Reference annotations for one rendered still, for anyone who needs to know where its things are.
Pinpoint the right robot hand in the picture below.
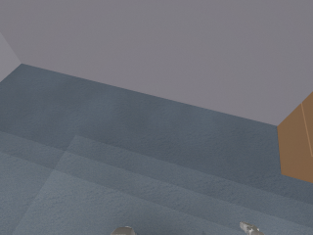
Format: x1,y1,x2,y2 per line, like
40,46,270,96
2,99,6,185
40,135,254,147
240,221,265,235

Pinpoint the cupboard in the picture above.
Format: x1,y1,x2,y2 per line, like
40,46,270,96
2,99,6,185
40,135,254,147
277,91,313,183

